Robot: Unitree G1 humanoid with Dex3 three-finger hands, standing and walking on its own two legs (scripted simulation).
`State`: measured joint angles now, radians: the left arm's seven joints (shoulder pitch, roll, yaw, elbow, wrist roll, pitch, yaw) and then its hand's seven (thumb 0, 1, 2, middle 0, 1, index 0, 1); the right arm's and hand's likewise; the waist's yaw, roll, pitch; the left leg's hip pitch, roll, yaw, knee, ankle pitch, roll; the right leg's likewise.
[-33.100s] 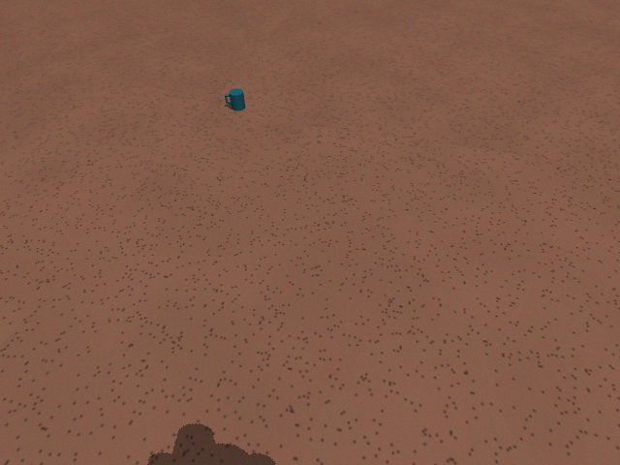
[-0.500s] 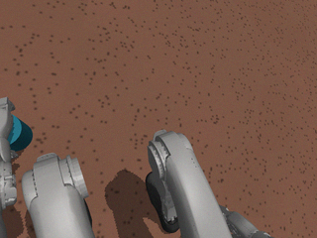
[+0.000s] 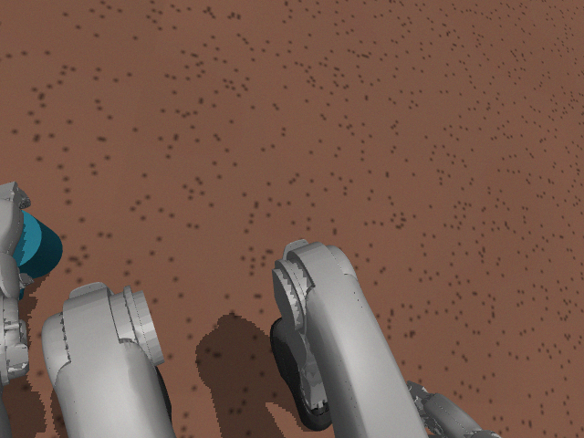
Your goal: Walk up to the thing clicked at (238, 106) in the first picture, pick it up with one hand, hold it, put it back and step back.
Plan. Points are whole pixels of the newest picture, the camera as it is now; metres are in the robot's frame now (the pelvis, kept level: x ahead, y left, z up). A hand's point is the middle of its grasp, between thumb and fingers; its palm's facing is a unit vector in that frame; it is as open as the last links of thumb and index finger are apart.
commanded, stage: close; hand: left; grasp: from above
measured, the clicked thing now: (16, 257) +0.39 +0.32 -0.24
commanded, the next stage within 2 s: settle in 0.12 s
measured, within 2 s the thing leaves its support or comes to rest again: leaves its support in 0.66 s
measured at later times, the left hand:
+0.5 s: hand (2, 249) +0.40 +0.32 -0.20, palm faces -0.40 -0.18 -0.90, open 11.5 cm
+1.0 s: hand out of the picture +0.38 +0.33 -0.11, palm faces -0.44 -0.14 -0.89, open 11.1 cm
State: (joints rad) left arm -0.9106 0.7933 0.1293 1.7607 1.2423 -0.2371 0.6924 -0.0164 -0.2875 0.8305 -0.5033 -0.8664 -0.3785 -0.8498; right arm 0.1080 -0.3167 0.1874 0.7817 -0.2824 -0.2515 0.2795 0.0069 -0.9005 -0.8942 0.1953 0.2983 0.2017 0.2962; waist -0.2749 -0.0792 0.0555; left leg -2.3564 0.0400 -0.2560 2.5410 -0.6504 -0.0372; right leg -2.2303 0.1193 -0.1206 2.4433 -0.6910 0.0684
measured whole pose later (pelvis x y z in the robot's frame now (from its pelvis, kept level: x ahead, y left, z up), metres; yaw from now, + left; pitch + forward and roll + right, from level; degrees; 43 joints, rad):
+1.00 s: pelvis +0.00 -0.01 +0.06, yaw +4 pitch +33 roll -7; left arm -0.77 0.60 0.03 1.26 1.11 -0.08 0.38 0.01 -0.16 0.65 -0.63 -0.72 -0.56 -0.73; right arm 0.09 -0.29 0.02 0.75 -0.13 -0.11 0.19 0.01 -0.93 -0.90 0.20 0.30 0.20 0.30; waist -0.15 0.00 -0.08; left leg -2.26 0.05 -0.17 2.33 -0.65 -0.03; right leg -2.15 0.08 -0.06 2.28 -0.71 0.04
